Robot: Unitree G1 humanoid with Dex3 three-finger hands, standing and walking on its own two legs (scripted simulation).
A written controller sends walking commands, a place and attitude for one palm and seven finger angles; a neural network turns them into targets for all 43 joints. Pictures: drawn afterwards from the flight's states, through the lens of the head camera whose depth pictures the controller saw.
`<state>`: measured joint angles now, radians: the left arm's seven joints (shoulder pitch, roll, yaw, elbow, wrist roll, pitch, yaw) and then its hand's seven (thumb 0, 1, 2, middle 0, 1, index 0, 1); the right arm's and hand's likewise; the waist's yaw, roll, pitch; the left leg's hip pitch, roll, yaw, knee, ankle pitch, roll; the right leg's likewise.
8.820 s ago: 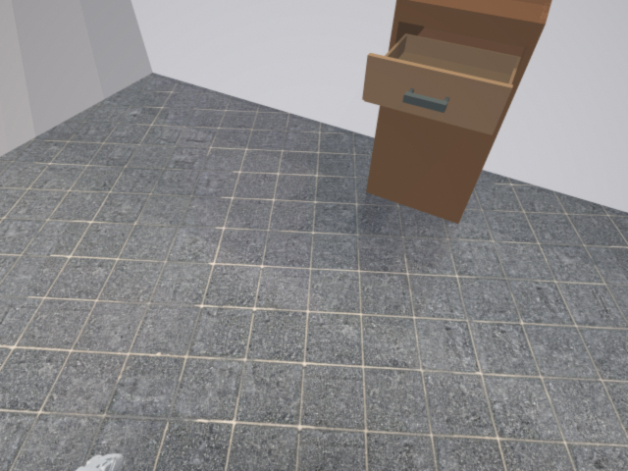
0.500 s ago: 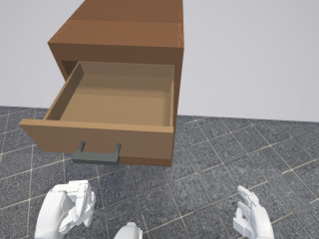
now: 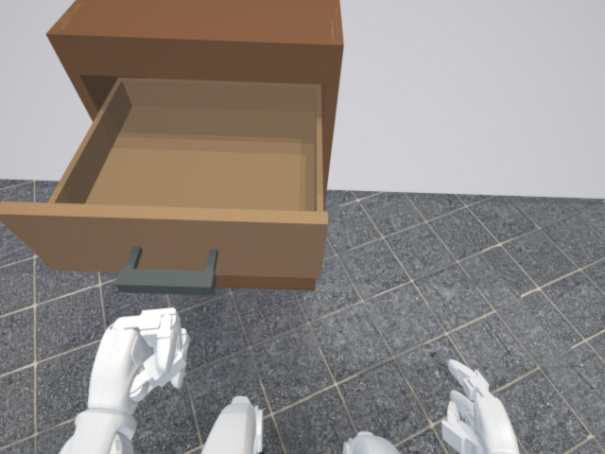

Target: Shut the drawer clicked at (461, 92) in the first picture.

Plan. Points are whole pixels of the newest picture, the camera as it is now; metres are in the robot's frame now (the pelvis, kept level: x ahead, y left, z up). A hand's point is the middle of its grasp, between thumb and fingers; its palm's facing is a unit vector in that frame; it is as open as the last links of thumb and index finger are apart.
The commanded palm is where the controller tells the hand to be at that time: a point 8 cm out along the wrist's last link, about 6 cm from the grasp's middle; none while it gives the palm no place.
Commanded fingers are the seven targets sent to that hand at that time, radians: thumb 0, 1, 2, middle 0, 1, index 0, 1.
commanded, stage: bring the fist close to the handle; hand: left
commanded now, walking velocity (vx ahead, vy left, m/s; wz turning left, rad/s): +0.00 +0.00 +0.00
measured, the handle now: (171, 268) +0.35 +0.19 +0.04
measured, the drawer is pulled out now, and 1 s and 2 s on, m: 0.29 0.29 0.18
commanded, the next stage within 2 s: push the drawer shut in 0.52 s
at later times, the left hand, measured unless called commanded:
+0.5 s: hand (185, 346) +0.25 +0.15 +0.03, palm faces -0.01 -1.00 -0.03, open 3.3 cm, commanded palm +0.23 +0.21 +0.04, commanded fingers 0.00 0.90 0.90 -1.40 -1.60 -1.40 -1.60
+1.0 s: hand (190, 325) +0.27 +0.15 +0.03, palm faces -0.02 -1.00 -0.04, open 3.1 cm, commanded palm +0.27 +0.21 +0.04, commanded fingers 0.00 0.90 0.90 -1.40 -1.60 -1.40 -1.60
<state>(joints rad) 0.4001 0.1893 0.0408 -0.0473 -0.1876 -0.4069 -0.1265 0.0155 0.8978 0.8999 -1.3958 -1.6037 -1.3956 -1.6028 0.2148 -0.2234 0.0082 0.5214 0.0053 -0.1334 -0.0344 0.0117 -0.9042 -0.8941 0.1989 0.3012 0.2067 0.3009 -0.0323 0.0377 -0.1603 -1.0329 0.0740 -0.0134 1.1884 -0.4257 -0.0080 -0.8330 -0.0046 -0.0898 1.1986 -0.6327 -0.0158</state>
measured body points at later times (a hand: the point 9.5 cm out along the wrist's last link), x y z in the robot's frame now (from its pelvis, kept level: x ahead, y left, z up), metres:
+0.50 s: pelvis +0.00 +0.01 -0.01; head +0.08 +0.02 +0.44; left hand +0.24 +0.21 +0.04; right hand +0.18 -0.23 -0.09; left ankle +0.08 +0.13 -0.64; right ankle -0.02 -0.11 -0.64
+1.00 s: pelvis +0.00 +0.00 -0.01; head +0.08 +0.01 +0.44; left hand +0.27 +0.21 +0.04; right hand +0.17 -0.24 -0.09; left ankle +0.08 +0.13 -0.64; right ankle -0.02 -0.11 -0.64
